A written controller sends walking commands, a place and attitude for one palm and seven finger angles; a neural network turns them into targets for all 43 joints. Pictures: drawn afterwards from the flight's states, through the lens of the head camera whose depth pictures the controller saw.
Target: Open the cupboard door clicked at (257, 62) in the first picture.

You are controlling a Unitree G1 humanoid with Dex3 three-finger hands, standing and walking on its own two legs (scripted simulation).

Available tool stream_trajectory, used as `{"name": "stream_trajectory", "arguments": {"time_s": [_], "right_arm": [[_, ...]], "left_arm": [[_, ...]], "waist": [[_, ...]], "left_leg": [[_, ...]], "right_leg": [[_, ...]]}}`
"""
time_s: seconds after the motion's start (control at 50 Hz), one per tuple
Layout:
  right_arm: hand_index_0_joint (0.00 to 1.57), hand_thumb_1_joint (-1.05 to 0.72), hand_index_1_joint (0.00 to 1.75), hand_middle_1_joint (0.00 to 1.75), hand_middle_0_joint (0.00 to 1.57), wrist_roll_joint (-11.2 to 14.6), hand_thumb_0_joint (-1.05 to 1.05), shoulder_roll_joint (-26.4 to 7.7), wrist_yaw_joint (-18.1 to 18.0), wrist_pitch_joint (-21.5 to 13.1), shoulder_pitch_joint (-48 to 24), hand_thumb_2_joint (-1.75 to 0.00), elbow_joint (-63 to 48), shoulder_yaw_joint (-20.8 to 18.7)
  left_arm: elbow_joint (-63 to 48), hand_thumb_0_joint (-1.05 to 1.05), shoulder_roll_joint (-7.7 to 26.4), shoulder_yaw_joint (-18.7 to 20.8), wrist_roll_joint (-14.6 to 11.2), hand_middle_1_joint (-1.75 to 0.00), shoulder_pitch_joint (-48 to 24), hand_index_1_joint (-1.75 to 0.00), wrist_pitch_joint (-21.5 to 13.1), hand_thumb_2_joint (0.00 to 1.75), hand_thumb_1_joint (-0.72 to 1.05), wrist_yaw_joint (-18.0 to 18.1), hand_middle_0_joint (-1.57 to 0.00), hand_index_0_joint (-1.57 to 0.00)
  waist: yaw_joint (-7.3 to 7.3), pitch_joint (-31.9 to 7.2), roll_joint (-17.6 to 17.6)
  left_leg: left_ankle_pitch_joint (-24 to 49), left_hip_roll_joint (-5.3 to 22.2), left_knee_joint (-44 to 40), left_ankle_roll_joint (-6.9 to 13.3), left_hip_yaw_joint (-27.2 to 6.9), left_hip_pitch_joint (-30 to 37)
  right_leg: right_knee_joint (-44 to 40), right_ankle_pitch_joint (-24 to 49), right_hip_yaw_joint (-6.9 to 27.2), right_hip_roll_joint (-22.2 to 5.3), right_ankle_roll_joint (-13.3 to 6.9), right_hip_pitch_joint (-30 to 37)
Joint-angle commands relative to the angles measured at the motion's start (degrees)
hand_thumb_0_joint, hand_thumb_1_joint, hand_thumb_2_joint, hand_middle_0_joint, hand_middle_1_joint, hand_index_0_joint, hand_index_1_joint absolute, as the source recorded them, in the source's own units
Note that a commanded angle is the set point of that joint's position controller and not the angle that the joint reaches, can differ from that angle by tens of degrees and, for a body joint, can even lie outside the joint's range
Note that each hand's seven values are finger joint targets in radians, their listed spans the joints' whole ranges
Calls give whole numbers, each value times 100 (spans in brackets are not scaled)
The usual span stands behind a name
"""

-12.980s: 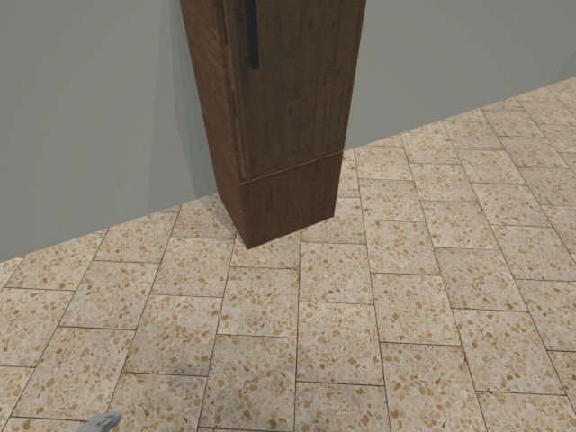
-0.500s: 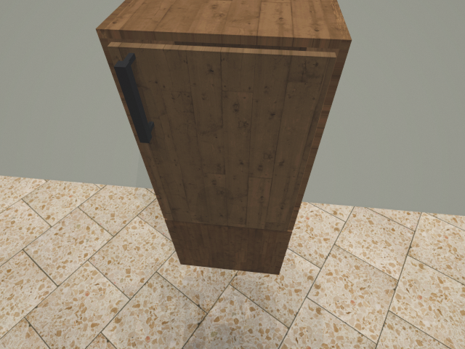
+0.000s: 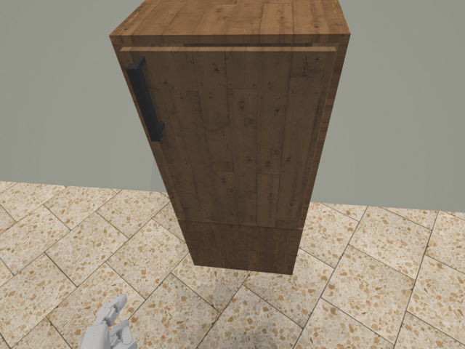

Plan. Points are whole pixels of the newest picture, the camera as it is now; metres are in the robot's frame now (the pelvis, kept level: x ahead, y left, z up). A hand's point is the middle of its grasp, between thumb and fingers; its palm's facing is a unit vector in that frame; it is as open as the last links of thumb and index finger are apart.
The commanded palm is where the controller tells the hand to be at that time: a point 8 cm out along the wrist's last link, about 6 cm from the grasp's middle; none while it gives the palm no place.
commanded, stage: raise the hand with hooked fingers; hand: left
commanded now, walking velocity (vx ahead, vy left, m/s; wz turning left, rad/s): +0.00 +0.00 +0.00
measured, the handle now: (149, 101) +0.55 +0.21 +0.15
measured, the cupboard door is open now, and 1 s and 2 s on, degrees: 0 0 0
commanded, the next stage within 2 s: move the hooked fingers beside the handle in 1.96 s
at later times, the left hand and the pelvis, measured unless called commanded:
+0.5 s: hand (98, 306) +0.17 +0.22 +0.04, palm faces -0.02 -1.00 -0.08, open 9.9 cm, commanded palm +0.15 +0.28 +0.03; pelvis -0.04 +0.04 -0.04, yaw +2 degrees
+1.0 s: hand (63, 250) +0.24 +0.28 +0.09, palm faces -0.03 -1.00 -0.08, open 12.8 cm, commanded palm +0.21 +0.33 +0.11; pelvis -0.02 +0.06 -0.01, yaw +0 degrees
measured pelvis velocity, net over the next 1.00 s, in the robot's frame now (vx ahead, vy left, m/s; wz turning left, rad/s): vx -0.02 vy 0.06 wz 0.00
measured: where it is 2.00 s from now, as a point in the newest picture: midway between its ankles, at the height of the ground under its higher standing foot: outside the picture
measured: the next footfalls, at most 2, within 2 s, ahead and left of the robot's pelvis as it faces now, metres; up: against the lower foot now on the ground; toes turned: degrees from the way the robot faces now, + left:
none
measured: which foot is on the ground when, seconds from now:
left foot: down 0.00-1.00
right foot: down 0.00-1.00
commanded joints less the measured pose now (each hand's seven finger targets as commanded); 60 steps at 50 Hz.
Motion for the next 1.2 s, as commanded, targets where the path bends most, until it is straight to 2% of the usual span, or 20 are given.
{"name": "stream_trajectory", "arguments": {"time_s": [0.0, 0.04, 0.06, 0.1, 0.12, 0.16, 0.24, 0.3, 0.36, 0.4, 0.44, 0.54, 0.6, 0.66, 0.72, 0.8, 0.9, 1.0, 1.12, 1.18], "right_arm": [[20, -90, 30, 30, 20, -41, 0, -807, -73, -766, -740, -90, -1532, -340], [20, -90, 30, 30, 20, -125, 0, -740, 76, -773, -905, -90, -1838, -385], [20, -90, 30, 30, 20, -131, 0, -753, 175, -762, -977, -90, -1975, -427], [20, -90, 30, 30, 20, -118, 0, -844, 426, -688, -1089, -90, -2335, -527], [20, -90, 30, 30, 20, -104, 0, -898, 498, -651, -1176, -90, -2516, -498], [20, -90, 30, 30, 20, -21, 0, -896, 472, -498, -1355, -90, -2859, -481], [20, -90, 30, 30, 20, 21, 0, -736, 283, -327, -1274, -90, -3367, -419], [20, -90, 30, 30, 20, -40, 0, -665, 170, -393, -926, -90, -3209, -290], [20, -90, 30, 30, 20, -57, 0, -721, 98, -558, -695, -90, -2964, -180], [20, -90, 30, 30, 20, -63, 0, -832, 68, -632, -718, -90, -2842, -76], [20, -90, 30, 30, 20, -5, 0, -882, 23, -674, -710, -90, -2767, -71], [20, -90, 30, 30, 20, 86, 0, -844, 10, -579, -1068, -90, -3009, -37], [20, -90, 30, 30, 20, 12, 0, -711, 22, -565, -1198, -90, -3076, 51], [20, -90, 30, 30, 20, -41, 0, -665, 111, -688, -931, -90, -2981, 40], [20, -90, 30, 30, 20, -73, 0, -759, 174, -798, -728, -90, -2811, 42], [20, -90, 30, 30, 20, 5, 0, -943, 46, -828, -656, -90, -2598, 6], [20, -90, 30, 30, 20, 51, 0, -982, -148, -818, -813, -90, -2570, 39], [20, -90, 30, 30, 20, 14, 0, -883, -109, -813, -885, -90, -2577, 120], [20, -90, 30, 30, 20, 123, 0, -931, -82, -634, -942, -90, -2480, 145], [20, -90, 30, 30, 20, 146, 0, -948, -128, -526, -1036, -90, -2590, 161]], "left_arm": [[-1377, 0, 420, 438, -161, -42, -641, -42, -1225, 82, 71, -428, -21, -21], [-561, 0, 6, 483, -298, -45, 572, -45, -1836, 80, 67, -983, -22, -22], [-545, 0, -1, 586, -409, -47, 976, -47, -2226, 79, 64, -1330, -22, -22], [-541, 0, 307, 996, -549, -50, 1598, -50, -2775, 77, 60, -2090, -22, -22], [-746, 0, 496, 1029, -599, -51, 1362, -51, -2963, 76, 57, -2489, -22, -22], [-1299, 0, 1029, 1396, -555, -54, 873, -54, -2840, 74, 53, -2743, -23, -23], [-2807, 0, 1049, 1430, -768, -60, -708, -60, -2551, 70, 43, -2304, -23, -23], [-4065, 0, 1090, 1238, -668, -64, -2088, -64, -2894, 67, 36, -1810, -24, -24], [-4074, 0, 877, 673, -421, -69, -1841, -69, -3069, 64, 29, -1807, -24, -24], [-3678, 0, 834, 381, -397, -72, -2062, -72, -2850, 62, 25, -2049, -25, -25], [-3111, 0, 1046, 485, -355, -75, -1980, -75, -2408, 60, 20, -2296, -25, -25], [-2461, 0, 1479, 1527, -634, -82, -1040, -82, -848, 55, 8, -2474, -26, -26], [-3108, 0, 1619, 2106, -961, -87, -1127, -87, -602, 52, 1, -2184, -26, -26], [-3804, 0, 1571, 2159, -932, -92, -1341, -92, -920, 49, -6, -1884, -27, -27], [-3853, 0, 1416, 1747, -735, -96, -1723, -96, -1145, 46, -13, -1893, -27, -27], [-3109, 0, 1488, 1567, -683, -102, -2353, -102, -939, 42, -22, -2310, -28, -28], [-2948, 0, 2338, 2315, -836, -110, -2953, -110, -484, 37, -34, -2660, -29, -29], [-3190, 0, 2588, 2756, -1066, -117, -3325, -117, -462, 32, -45, -2656, -30, -30], [-2127, 0, 2363, 2392, -991, -120, -3818, -120, 175, 30, -50, -2997, -30, -30], [-2070, 0, 2682, 2555, -916, -120, -4258, -120, 487, 30, -50, -3096, -30, -30]], "waist": [[-267, 85, -1809], [93, 162, -2558], [207, -18, -2601], [446, -590, -1536], [359, -792, -1112], [409, -1060, -622], [120, -1114, -303], [-214, -1282, 38], [-395, -1350, 336], [-508, -1080, 387], [-458, -930, 167], [209, -1296, -314], [435, -1420, -412], [339, -1495, 2], [93, -1212, 303], [-126, -820, -8], [118, -1221, 65], [285, -1468, 341], [123, -613, 187], [134, -835, 52]], "left_leg": [[552, -241, 511, 404, -221, -1036], [175, -309, 857, 259, -257, -1999], [126, -343, 1065, 203, -240, -2342], [386, -462, 1435, 119, -93, -2388], [435, -500, 1615, 108, -38, -2457], [187, -528, 1768, 194, 162, -2667], [-476, -455, 1802, 311, 100, -2561], [-494, -291, 1793, 354, -178, -2131], [-298, -197, 1686, 387, -358, -1721], [-264, -171, 1596, 381, -513, -1727], [-449, -150, 1414, 360, -594, -1833], [-35, -195, 888, 266, -548, -1889], [617, -165, 718, 184, -557, -1684], [1216, -90, 659, 68, -496, -1252], [1527, -39, 673, 31, -490, -999], [714, -51, 549, 156, -589, -1025], [837, -113, 312, 194, -641, -647], [2110, -109, 212, 66, -614, -136], [1688, -114, -24, 166, -473, -240], [1420, -157, -92, 254, -467, -190]], "right_leg": [[-306, -80, 661, -371, 512, -1045], [131, -299, 790, -378, 556, -1155], [372, -62, 889, -408, 561, -1062], [918, 902, 945, -465, 408, -712], [1057, 1225, 1040, -554, 378, -642], [997, 611, 1265, -609, 363, -763], [741, -1524, 1305, -432, 326, -1404], [984, -1469, 1040, -238, 261, -1671], [1251, -749, 632, -108, 207, -1880], [1315, -496, 470, -56, 207, -1944], [1202, -579, 409, -62, 236, -1814], [974, -180, 235, -118, 245, -851], [1020, 333, 113, -64, 211, -410], [994, 689, 87, -32, 198, -527], [914, 820, 119, -9, 203, -747], [646, 341, 165, -8, 230, -875], [393, 495, 209, -38, 202, -305], [284, 1449, 188, -3, 174, 237], [-54, 1418, 208, -9, 198, 50], [-150, 1264, 243, -39, 201, 169]]}}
